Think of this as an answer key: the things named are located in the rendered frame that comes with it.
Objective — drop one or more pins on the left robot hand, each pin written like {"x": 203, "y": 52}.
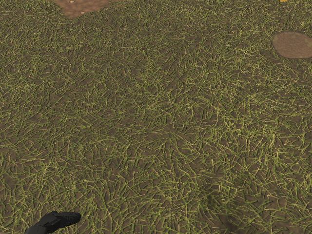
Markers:
{"x": 52, "y": 221}

